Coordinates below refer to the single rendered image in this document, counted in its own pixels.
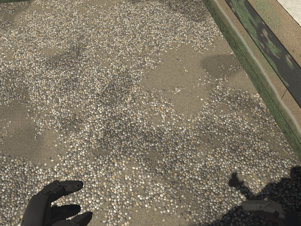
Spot robot right hand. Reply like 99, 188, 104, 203
242, 199, 301, 226

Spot robot left hand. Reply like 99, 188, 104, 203
19, 180, 93, 226

